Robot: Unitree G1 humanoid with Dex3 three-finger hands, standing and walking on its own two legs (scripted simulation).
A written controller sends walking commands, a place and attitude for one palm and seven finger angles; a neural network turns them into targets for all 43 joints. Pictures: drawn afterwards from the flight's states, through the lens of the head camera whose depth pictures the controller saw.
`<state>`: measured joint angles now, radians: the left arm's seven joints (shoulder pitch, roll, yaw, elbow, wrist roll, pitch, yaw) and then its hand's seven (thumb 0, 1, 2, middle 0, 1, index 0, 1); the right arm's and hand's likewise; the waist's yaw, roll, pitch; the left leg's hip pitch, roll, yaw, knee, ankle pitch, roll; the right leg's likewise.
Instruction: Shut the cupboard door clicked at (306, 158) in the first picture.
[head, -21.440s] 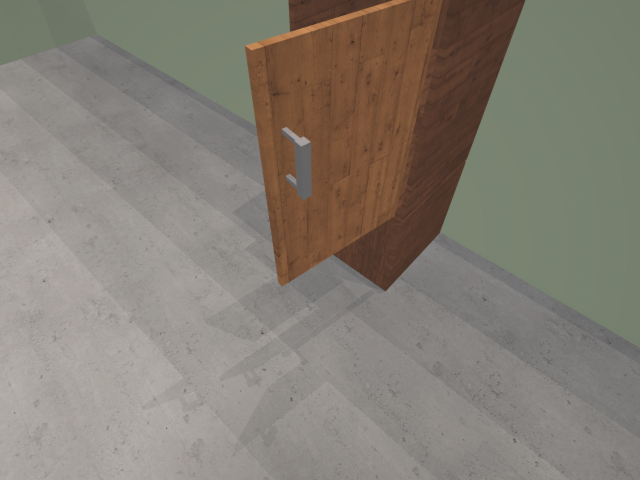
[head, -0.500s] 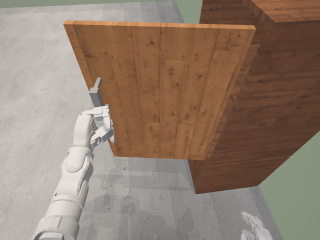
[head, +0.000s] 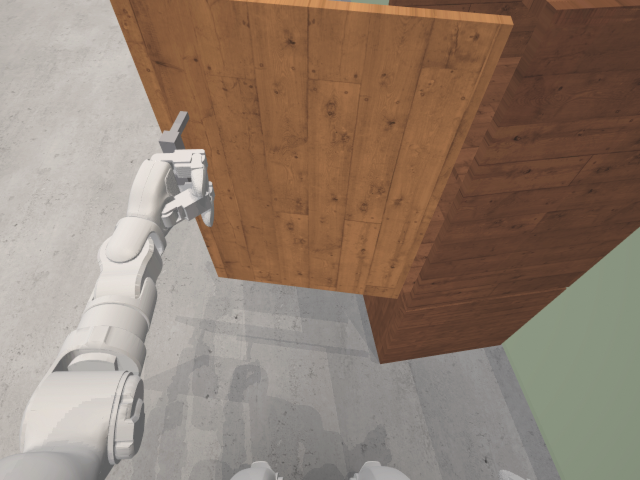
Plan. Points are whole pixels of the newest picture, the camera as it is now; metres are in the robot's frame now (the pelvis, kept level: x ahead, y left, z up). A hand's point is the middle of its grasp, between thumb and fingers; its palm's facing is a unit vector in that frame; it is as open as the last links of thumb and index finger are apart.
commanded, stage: push the door shut along its arc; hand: left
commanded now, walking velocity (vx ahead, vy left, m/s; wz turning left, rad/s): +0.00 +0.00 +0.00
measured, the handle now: (187, 160) +0.52 +0.17 +0.08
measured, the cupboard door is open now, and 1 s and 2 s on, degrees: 74 62 51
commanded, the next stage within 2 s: pull the fist back off the door in 1.30 s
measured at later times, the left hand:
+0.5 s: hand (223, 173) +0.49 +0.12 +0.09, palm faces -0.32 -0.95 -0.03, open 3.1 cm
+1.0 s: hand (265, 143) +0.54 +0.07 +0.09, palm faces -0.42 -0.91 -0.01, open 2.8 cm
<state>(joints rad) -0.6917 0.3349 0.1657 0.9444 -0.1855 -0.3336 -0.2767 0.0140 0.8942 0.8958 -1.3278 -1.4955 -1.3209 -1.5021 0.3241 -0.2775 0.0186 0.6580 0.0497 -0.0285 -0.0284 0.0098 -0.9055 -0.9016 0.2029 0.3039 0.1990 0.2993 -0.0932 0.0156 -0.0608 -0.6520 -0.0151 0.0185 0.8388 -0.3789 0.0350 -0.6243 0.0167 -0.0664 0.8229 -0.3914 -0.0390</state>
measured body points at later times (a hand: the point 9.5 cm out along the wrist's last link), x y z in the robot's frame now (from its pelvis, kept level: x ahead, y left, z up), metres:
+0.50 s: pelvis -0.01 +0.02 -0.01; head +0.10 +0.03 +0.42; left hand +0.50 +0.17 +0.09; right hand +0.01 -0.25 -0.13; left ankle +0.02 +0.10 -0.70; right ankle +0.01 -0.10 -0.70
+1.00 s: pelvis +0.01 +0.01 -0.02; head +0.14 +0.02 +0.41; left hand +0.56 +0.12 +0.10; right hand -0.05 -0.24 -0.13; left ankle +0.02 +0.10 -0.70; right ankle +0.01 -0.10 -0.70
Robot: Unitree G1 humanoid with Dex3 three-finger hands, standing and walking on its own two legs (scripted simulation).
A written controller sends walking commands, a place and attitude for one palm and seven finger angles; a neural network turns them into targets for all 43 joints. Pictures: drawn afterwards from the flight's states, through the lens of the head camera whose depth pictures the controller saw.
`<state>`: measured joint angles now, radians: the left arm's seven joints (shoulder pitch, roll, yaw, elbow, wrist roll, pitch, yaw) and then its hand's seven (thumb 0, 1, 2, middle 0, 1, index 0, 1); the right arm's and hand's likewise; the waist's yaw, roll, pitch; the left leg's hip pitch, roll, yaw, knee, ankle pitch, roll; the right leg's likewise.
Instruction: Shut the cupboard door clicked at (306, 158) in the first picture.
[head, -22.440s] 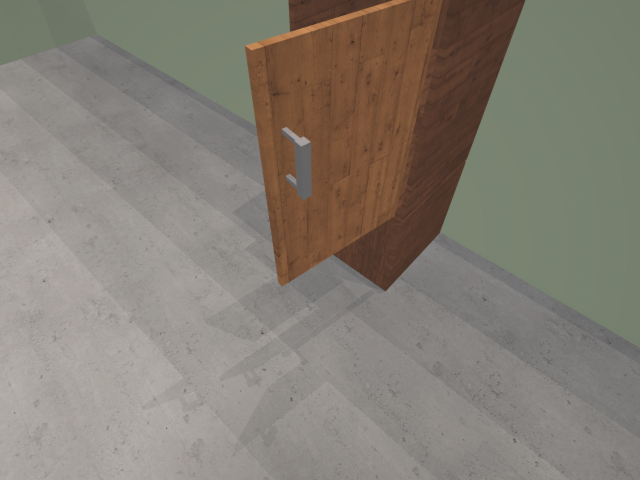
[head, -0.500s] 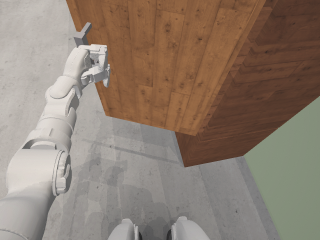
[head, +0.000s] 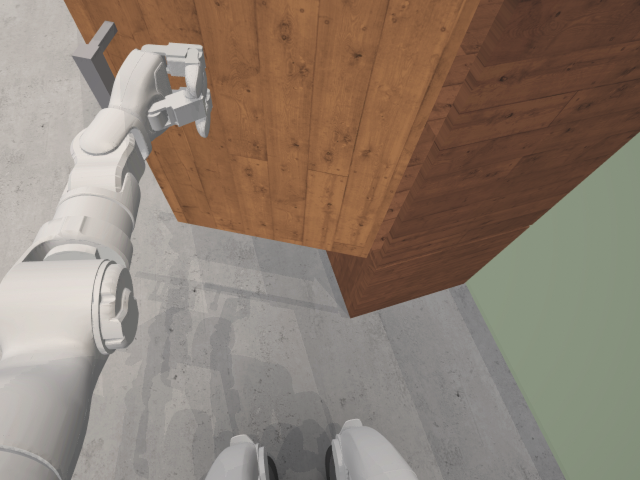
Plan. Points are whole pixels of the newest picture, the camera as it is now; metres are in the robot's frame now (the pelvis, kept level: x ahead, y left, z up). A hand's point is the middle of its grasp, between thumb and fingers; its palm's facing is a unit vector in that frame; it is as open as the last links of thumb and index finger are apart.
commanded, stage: push the door shut along its arc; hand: left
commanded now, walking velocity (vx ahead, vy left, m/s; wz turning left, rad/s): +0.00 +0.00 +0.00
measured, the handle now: (117, 84) +0.58 +0.17 +0.11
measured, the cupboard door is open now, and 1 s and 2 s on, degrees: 62 51 51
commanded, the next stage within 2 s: pull the fist back off the door in 0.30 s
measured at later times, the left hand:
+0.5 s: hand (219, 82) +0.56 +0.05 +0.12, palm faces -0.23 -0.97 +0.10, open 3.0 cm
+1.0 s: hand (234, 91) +0.54 +0.03 +0.13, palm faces +0.01 -1.00 -0.01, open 3.1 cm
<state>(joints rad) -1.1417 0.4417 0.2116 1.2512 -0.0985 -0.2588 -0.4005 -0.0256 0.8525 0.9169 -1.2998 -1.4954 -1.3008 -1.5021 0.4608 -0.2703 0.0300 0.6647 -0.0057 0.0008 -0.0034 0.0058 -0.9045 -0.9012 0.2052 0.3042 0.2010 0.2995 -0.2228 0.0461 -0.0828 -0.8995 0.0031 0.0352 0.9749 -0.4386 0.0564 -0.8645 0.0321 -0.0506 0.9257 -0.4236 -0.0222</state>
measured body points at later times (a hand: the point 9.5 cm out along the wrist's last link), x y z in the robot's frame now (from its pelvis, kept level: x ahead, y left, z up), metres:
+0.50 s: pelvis -0.02 -0.01 -0.02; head +0.14 +0.01 +0.40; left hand +0.57 +0.10 +0.12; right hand -0.04 -0.28 -0.13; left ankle +0.01 +0.08 -0.68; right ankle +0.00 -0.11 -0.68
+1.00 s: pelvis +0.01 -0.02 +0.01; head +0.12 -0.03 +0.44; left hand +0.53 +0.09 +0.13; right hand -0.06 -0.27 -0.11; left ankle +0.01 +0.08 -0.68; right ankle +0.00 -0.11 -0.68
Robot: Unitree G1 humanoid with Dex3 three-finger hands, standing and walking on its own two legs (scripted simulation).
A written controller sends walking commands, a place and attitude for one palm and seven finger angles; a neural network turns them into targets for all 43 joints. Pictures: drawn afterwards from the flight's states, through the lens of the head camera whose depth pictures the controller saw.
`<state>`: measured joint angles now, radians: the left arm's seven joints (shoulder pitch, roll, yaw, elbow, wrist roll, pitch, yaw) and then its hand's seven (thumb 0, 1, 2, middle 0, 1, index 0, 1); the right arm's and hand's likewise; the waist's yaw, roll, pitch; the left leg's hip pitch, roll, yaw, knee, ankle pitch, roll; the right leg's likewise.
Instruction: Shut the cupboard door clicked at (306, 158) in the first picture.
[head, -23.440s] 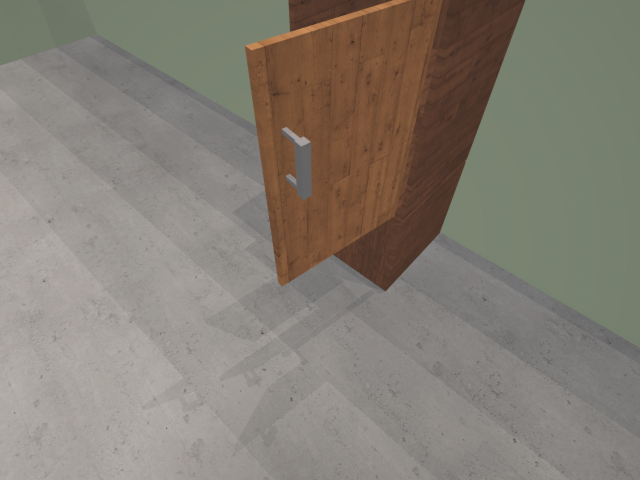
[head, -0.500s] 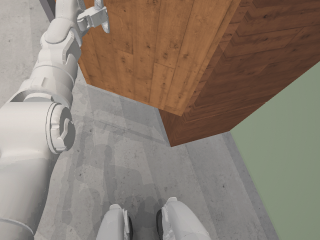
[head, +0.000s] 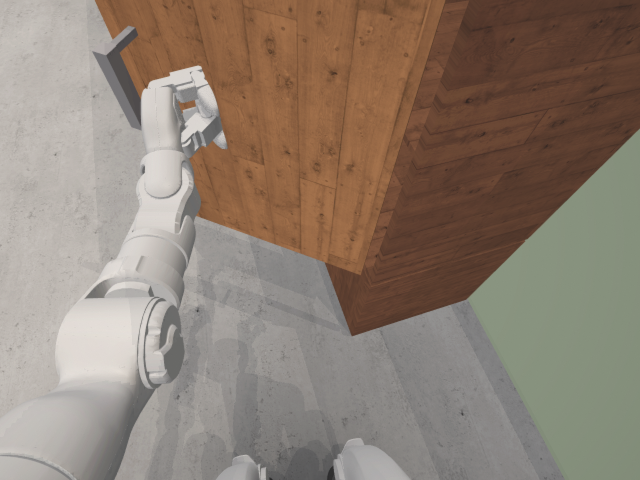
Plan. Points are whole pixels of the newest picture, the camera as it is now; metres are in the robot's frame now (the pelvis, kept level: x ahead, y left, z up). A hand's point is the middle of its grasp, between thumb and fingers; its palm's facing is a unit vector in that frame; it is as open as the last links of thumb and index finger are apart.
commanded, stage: pull the fist back off the door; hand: left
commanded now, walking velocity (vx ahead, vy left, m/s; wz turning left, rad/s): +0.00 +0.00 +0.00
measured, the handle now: (134, 80) +0.63 +0.17 +0.10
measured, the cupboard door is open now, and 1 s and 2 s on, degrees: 51 51 51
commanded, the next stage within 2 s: draw the hand back to the body in 0.28 s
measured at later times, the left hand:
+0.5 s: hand (217, 165) +0.46 +0.06 +0.11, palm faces +0.03 -1.00 +0.02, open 3.1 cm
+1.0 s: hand (83, 269) +0.32 +0.16 +0.16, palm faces +0.04 -0.99 -0.12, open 3.0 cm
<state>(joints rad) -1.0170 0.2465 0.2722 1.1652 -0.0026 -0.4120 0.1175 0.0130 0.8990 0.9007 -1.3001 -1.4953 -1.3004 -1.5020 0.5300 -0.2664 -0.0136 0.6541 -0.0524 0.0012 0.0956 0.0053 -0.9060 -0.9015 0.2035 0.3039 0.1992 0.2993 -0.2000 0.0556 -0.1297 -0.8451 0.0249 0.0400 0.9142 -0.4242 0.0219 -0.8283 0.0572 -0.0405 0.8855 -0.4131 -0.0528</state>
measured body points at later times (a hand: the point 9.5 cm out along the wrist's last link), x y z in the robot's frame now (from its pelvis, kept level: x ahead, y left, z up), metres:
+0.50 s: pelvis -0.01 +0.00 +0.01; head +0.06 -0.01 +0.45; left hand +0.46 +0.12 +0.11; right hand +0.07 -0.24 -0.12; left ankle +0.00 +0.11 -0.69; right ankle +0.00 -0.09 -0.69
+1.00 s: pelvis -0.01 +0.01 +0.04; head -0.02 +0.00 +0.49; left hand +0.31 +0.21 +0.17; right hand +0.16 -0.23 -0.04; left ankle +0.00 +0.11 -0.69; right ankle +0.00 -0.09 -0.69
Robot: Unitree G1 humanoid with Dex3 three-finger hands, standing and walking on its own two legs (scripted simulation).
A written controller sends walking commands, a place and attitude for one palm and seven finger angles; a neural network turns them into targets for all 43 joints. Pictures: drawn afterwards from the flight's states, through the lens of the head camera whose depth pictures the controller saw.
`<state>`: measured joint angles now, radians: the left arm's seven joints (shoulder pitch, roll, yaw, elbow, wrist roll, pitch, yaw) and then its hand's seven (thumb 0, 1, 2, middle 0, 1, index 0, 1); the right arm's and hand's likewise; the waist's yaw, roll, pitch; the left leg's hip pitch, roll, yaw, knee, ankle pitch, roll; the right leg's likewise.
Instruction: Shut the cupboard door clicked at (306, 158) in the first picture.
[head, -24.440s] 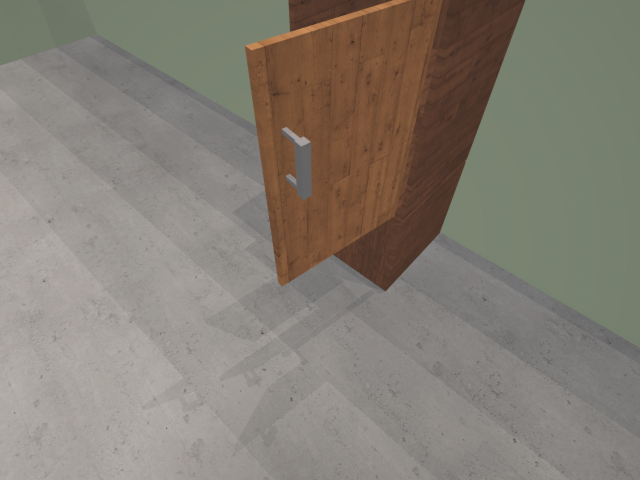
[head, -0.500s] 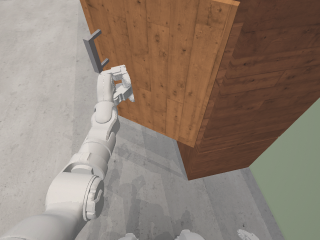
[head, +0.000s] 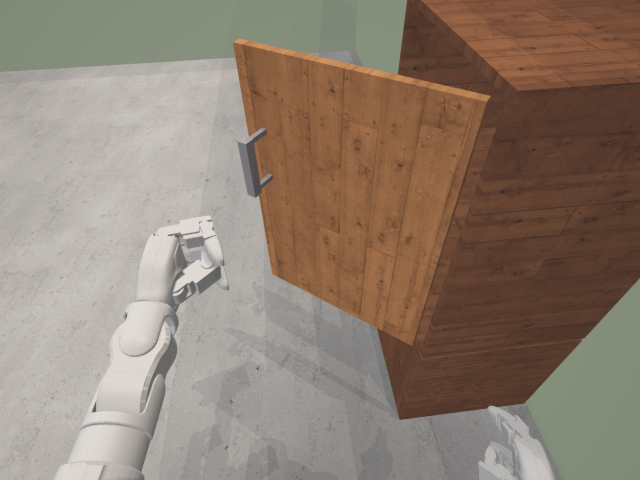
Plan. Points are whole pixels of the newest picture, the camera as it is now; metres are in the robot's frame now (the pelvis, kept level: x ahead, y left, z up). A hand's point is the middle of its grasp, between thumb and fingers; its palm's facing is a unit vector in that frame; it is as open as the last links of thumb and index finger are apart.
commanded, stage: draw the hand back to the body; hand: left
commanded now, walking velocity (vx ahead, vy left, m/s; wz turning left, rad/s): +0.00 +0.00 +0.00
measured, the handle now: (257, 162) +0.65 +0.15 +0.06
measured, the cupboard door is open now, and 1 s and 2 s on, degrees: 51 51 51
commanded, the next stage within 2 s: step back with the hand held close in 0.98 s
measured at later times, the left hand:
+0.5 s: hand (58, 321) +0.23 +0.27 +0.16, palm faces +0.37 -0.86 -0.35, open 5.3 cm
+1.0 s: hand (22, 343) +0.20 +0.28 +0.17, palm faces +0.46 -0.80 -0.38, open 7.4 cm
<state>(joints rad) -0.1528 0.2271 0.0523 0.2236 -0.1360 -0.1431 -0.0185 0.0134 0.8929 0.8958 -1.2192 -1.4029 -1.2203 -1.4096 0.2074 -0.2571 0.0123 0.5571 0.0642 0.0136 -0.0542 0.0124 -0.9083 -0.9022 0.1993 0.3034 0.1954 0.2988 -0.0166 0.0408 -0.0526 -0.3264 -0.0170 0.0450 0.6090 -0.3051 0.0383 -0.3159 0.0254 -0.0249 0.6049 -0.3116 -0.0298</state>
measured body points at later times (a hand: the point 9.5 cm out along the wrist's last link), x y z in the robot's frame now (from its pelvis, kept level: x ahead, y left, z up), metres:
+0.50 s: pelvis +0.03 +0.02 +0.02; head +0.01 +0.00 +0.46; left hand +0.21 +0.31 +0.18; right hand +0.21 -0.18 -0.08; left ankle +0.01 +0.09 -0.73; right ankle +0.00 -0.10 -0.73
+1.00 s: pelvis +0.02 +0.01 +0.01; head -0.01 -0.01 +0.46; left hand +0.17 +0.32 +0.19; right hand +0.21 -0.20 -0.07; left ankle +0.01 +0.09 -0.73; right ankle +0.00 -0.10 -0.73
